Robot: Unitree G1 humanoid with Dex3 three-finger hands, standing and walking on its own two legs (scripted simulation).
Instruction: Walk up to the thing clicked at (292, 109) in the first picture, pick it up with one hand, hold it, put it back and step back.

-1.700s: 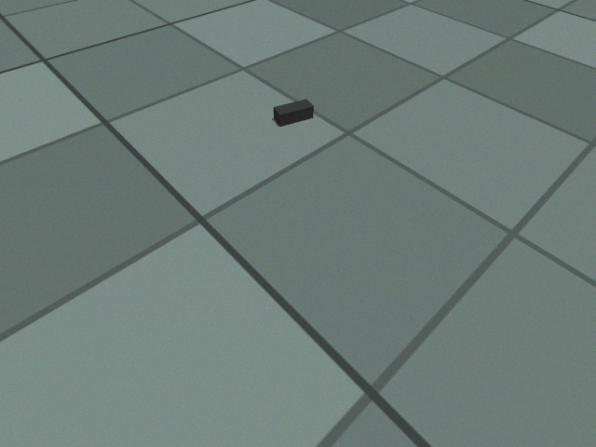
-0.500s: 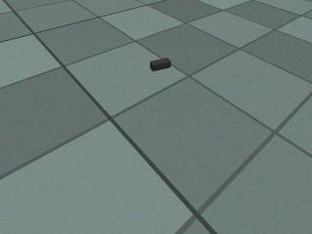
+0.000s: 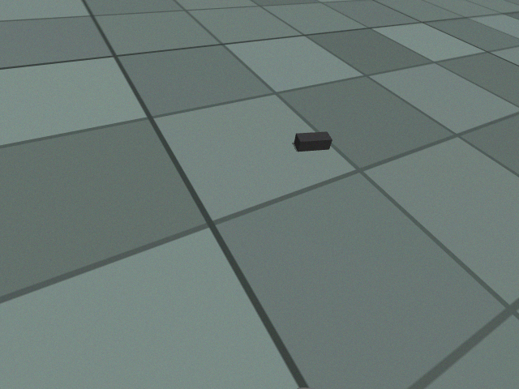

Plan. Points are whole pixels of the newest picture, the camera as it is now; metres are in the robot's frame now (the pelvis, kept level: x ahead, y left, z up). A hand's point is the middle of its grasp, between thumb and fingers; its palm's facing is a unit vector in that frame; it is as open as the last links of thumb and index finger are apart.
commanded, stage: walk up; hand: left
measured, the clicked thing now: (312, 141) +1.71 -0.41 -0.73
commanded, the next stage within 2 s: none
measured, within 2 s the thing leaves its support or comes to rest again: neither
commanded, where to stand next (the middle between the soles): +1.35 -0.64 m, yaw +14 degrees
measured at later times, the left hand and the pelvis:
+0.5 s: hand (186, 297) +0.32 +0.13 -0.12, palm faces +0.13 -0.92 -0.36, open 7.4 cm; pelvis +0.29 -0.15 +0.01, yaw +5 degrees
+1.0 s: hand (231, 195) +0.62 +0.06 -0.14, palm faces +0.07 -0.95 -0.30, open 7.4 cm; pelvis +0.55 -0.22 +0.00, yaw +6 degrees
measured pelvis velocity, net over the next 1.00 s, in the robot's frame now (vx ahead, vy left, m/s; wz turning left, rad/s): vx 0.55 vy -0.22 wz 0.11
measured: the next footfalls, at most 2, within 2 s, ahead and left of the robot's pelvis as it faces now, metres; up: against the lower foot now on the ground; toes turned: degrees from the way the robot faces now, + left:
right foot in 0.26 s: +0.35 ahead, -0.24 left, +0.00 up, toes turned -2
left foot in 0.70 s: +0.57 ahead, -0.05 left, +0.00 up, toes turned +13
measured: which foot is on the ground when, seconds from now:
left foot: down 0.00-0.28, up 0.30-0.68, down 0.70-1.00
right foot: up 0.00-0.24, down 0.26-0.72, up 0.74-1.00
